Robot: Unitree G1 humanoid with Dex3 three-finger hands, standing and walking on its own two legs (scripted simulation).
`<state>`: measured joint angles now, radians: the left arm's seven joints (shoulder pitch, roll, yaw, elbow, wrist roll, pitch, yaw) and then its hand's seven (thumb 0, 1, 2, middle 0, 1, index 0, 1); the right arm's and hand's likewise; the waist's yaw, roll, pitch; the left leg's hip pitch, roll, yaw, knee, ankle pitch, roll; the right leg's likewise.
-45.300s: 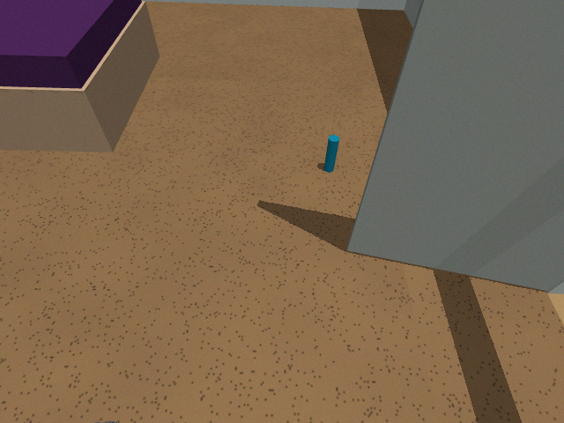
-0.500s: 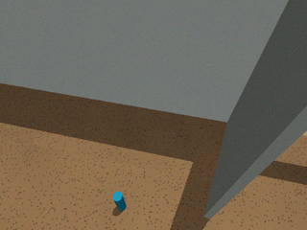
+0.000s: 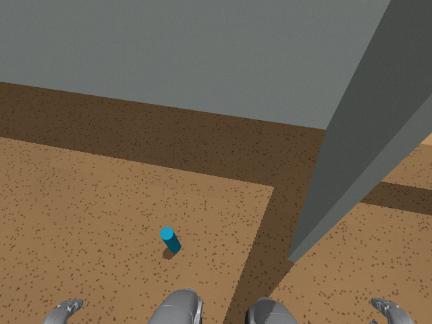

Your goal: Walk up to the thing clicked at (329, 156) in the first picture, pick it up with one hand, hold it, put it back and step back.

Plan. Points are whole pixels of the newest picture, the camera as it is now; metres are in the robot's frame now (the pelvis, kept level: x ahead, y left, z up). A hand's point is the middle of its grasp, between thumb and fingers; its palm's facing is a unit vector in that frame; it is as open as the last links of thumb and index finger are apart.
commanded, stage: step back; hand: left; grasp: from the side
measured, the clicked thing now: (171, 240) +0.43 +0.24 -0.65
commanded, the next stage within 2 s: none
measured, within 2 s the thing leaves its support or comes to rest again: neither
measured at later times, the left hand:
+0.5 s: hand out of the picture -0.01 +0.32 -0.15, palm faces +0.03 -0.93 -0.36, open 7.4 cm
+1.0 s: hand out of the picture -0.10 +0.31 -0.13, palm faces -0.04 -0.91 -0.42, open 7.4 cm
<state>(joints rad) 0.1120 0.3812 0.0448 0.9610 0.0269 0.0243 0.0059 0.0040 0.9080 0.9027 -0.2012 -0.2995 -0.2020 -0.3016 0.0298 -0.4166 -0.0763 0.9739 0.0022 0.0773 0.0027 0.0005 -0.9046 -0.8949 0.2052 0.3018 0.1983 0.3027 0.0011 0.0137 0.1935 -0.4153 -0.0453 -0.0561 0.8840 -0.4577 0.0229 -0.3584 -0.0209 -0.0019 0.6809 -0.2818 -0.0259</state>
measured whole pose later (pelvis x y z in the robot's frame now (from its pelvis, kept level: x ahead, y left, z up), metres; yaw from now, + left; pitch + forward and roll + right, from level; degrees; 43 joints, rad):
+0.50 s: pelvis -0.11 +0.05 +0.02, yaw +2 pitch +0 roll -2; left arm 0.14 0.40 0.08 0.86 0.01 0.06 0.03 0.01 0.91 0.90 -0.20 -0.30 -0.20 -0.30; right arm 0.16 -0.36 -0.04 0.92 -0.03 0.05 0.00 0.00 -0.90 -0.89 0.21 0.30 0.20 0.30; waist 0.00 -0.04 0.16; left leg -0.26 0.00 -0.02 0.55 -0.28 0.04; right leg -0.49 0.13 0.17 1.19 -0.45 0.00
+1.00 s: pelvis -0.24 +0.05 +0.00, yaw -1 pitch -1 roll +0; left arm 0.12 0.36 0.06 0.75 0.04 0.04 0.02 0.01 0.90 0.90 -0.20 -0.30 -0.21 -0.30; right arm 0.16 -0.41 -0.05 0.88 0.00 0.04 -0.03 0.00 -0.90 -0.89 0.21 0.30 0.20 0.30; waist 0.00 0.02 0.18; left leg -0.29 -0.04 -0.08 0.80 -0.48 -0.02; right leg -0.38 -0.01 0.04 0.62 -0.23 0.01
